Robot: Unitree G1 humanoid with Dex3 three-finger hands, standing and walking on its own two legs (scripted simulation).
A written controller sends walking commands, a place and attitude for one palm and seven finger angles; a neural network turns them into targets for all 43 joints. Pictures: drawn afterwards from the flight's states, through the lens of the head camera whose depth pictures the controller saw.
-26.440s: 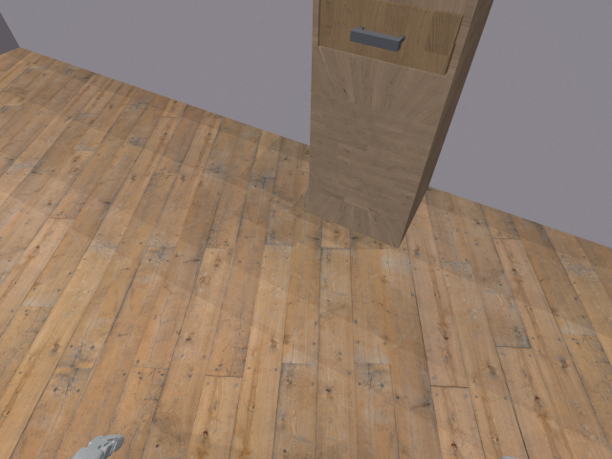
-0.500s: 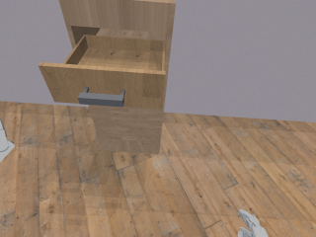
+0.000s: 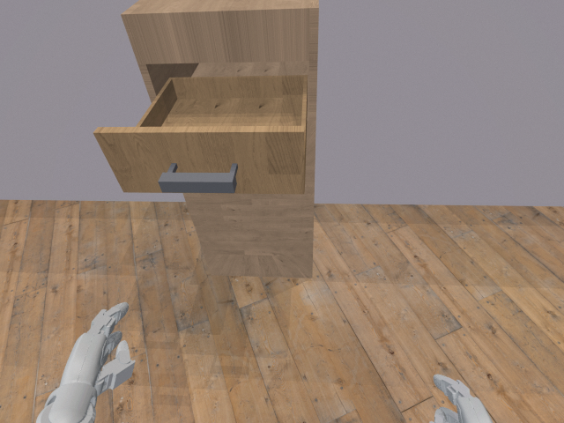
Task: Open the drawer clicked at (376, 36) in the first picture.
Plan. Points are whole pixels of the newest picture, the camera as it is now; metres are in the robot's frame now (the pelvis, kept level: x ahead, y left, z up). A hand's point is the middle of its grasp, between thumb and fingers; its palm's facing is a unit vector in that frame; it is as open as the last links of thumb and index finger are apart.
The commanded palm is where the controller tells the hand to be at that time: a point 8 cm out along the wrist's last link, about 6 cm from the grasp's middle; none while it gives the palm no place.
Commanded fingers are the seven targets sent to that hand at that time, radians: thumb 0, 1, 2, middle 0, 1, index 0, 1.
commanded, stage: let the arm hang, fingers relaxed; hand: left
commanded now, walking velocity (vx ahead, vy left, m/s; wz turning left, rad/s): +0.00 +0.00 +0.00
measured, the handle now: (201, 175) +0.53 +0.18 +0.08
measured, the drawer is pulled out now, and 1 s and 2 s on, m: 0.30 0.30 0.30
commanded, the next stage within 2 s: look to check the result in 0.94 s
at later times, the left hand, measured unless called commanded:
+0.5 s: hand out of the picture -0.10 +0.18 -0.15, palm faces +0.04 -0.96 -0.26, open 7.3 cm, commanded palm none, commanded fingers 0.00 0.90 0.90 -0.20 -0.30 -0.20 -0.30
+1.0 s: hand out of the picture +0.05 +0.16 -0.15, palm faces +0.01 -0.98 -0.22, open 7.3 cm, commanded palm none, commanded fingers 0.00 0.90 0.90 -0.20 -0.30 -0.20 -0.30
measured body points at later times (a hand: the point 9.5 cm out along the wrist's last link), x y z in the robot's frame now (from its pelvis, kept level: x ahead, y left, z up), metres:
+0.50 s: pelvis +0.00 -0.01 +0.01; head +0.02 -0.02 +0.46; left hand -0.10 +0.23 -0.13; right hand -0.05 -0.23 -0.15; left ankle +0.06 +0.09 -0.73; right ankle +0.02 -0.12 -0.73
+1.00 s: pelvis +0.01 -0.02 +0.02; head +0.03 -0.03 +0.47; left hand +0.05 +0.21 -0.14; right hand +0.00 -0.25 -0.15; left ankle +0.06 +0.09 -0.73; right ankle +0.02 -0.12 -0.73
